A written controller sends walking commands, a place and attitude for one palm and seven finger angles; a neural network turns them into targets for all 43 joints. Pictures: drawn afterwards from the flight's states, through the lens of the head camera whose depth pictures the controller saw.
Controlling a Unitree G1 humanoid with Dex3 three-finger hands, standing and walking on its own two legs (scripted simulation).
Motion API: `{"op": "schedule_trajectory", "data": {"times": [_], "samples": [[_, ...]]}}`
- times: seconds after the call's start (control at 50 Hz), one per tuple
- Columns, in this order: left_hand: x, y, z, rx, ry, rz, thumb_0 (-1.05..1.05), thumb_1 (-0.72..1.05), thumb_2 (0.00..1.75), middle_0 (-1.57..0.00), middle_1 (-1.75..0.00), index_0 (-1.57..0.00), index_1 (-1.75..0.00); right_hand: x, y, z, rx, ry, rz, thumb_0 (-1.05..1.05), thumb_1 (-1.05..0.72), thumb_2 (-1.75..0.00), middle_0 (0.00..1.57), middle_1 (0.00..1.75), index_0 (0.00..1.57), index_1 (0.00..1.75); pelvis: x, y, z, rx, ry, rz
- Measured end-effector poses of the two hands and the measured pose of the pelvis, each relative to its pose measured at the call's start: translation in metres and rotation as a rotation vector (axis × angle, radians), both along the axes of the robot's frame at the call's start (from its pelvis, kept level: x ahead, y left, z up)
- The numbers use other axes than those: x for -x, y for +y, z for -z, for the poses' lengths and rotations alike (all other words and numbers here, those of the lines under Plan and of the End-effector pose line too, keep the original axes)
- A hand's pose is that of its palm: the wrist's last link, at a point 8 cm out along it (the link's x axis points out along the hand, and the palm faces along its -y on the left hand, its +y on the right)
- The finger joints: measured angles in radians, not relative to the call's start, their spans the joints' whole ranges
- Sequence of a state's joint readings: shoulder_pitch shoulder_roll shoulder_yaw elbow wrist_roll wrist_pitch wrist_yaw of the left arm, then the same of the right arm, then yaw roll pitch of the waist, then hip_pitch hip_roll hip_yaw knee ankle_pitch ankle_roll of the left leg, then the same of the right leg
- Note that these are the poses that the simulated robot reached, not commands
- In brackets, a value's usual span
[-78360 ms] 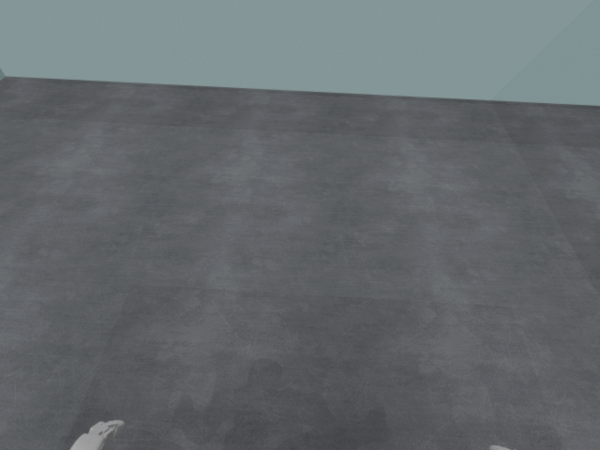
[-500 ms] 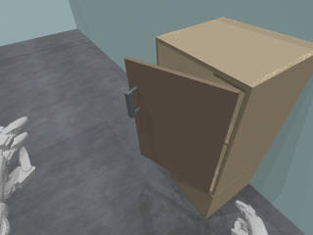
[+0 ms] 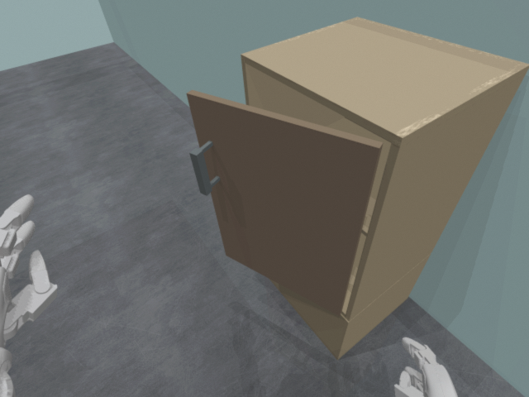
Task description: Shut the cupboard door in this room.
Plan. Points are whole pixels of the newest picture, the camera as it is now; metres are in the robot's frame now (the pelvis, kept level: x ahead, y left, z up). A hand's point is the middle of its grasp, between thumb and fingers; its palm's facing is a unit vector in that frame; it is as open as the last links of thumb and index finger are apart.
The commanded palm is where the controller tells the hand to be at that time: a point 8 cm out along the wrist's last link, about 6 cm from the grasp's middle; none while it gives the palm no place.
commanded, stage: step back with the hand held close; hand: left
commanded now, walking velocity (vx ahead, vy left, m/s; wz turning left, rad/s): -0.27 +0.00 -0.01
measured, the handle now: (207, 168) +0.61 +0.20 +0.00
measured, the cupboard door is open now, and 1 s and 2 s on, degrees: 22 22 22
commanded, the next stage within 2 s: stop stepping back and stand still in 1.28 s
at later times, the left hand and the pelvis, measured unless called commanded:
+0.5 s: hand (9, 331) +0.15 +0.29 +0.15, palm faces +0.38 -0.79 -0.48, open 7.4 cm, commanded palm +0.09 +0.33 +0.17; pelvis -0.05 +0.03 -0.01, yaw -1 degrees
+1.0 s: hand out of the picture +0.06 +0.31 +0.16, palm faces +0.48 -0.76 -0.44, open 7.4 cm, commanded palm -0.01 +0.34 +0.17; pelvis -0.13 +0.04 -0.03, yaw +4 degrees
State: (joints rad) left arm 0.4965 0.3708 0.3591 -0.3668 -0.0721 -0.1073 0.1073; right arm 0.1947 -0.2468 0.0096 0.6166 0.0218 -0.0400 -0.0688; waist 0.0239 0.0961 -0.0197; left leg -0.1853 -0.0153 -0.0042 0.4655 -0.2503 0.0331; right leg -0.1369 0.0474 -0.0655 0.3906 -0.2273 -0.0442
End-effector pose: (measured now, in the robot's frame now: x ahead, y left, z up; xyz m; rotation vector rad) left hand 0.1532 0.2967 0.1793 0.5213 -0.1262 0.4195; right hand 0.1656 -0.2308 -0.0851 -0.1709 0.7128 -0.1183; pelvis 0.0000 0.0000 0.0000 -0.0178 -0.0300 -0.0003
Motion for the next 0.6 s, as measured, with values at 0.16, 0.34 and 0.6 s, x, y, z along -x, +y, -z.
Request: {"op": "schedule_trajectory", "data": {"times": [0.16,0.34,0.6], "samples": [[-0.003,0.004,0.006,-0.027,0.044,0.042,0.02,0.89,0.9,-0.21,-0.3,-0.21,-0.3,0.012,-0.01,0.007,0.043,0.077,0.076,0.01,-0.91,-0.9,0.2,0.3,0.2,0.3,0.001,0.011,0.003,-0.01,0.047,0.003],[0.009,0.02,0.0,-0.065,0.005,0.066,0.02,0.89,0.9,-0.21,-0.3,-0.21,-0.3,0.028,0.0,-0.003,0.054,0.057,0.111,0.01,-0.91,-0.9,0.2,0.3,0.2,0.3,0.022,0.02,0.006,-0.009,0.053,0.016],[0.063,0.04,0.01,-0.072,-0.076,0.037,0.02,0.89,0.9,-0.21,-0.3,-0.21,-0.3,0.073,0.016,-0.009,0.122,0.028,0.06,0.01,-0.9,-0.9,0.2,0.3,0.2,0.3,0.066,0.032,0.015,0.014,0.033,-0.007]]}}
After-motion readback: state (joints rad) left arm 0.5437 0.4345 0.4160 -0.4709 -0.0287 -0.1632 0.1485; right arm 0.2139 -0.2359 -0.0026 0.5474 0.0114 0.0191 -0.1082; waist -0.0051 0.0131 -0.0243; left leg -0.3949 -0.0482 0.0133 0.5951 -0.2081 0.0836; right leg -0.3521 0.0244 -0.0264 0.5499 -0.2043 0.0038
